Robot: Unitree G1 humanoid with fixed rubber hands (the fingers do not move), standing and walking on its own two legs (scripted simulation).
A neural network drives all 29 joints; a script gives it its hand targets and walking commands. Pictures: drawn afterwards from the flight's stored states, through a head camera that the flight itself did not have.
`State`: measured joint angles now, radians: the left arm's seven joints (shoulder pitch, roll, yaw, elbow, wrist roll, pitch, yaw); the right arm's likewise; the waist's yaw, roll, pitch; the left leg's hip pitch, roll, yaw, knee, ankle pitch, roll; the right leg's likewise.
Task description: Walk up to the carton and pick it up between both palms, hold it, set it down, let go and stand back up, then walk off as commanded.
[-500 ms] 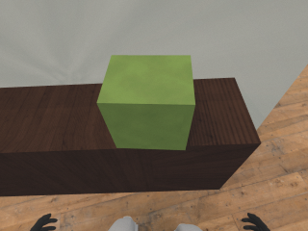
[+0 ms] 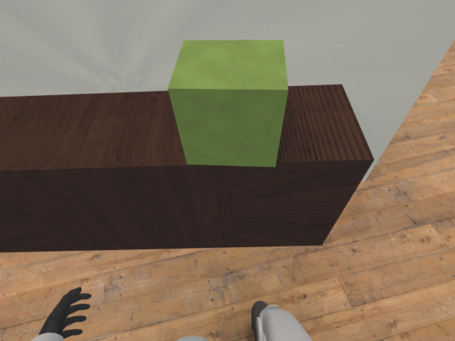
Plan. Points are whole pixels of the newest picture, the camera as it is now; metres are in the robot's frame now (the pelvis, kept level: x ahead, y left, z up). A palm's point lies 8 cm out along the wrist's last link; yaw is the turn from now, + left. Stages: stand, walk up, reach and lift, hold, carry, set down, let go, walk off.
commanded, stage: walk off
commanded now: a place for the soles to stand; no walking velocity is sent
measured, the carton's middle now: (231, 106) +0.66 +0.00 +0.00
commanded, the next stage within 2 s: none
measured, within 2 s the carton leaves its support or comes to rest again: neither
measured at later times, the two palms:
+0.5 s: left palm out of the picture -0.11 +0.31 -0.08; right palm out of the picture -0.08 -0.30 -0.10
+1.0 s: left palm out of the picture -0.22 +0.35 -0.09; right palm out of the picture -0.28 -0.26 -0.08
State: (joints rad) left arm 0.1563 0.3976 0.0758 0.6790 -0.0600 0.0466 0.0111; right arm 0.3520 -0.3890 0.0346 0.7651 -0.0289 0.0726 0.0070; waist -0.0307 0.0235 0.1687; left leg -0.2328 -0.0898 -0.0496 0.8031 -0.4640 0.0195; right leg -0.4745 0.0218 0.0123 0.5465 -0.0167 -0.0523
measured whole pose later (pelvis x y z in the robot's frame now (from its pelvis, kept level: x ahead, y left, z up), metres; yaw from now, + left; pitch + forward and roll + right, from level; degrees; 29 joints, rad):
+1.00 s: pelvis -0.35 +0.04 +0.01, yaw -1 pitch -5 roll -1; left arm 0.16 0.40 0.06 0.75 -0.06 0.06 0.04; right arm 0.22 -0.39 0.02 0.77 -0.02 0.05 0.00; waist -0.02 -0.01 0.21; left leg -0.25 -0.06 -0.13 0.71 -0.36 0.03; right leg -0.50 0.13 0.17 1.17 -0.50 0.02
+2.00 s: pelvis -0.41 +0.02 +0.02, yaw -2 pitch -2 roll +0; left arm 0.26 0.41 0.03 0.76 -0.06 -0.02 -0.01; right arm 0.23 -0.39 0.02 0.79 -0.02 -0.03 0.00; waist -0.02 -0.02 0.11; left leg -0.17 0.00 -0.09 0.62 -0.43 0.00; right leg -0.27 0.05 0.16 0.61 -0.29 0.01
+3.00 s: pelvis -0.42 +0.02 +0.02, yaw -3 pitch -5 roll +0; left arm 0.24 0.40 0.02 0.76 -0.06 -0.02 -0.01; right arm 0.23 -0.39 0.02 0.81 -0.01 -0.03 0.00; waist -0.02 -0.02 0.11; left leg -0.19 0.01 -0.05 0.62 -0.35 -0.02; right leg -0.27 0.04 0.13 0.60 -0.25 0.01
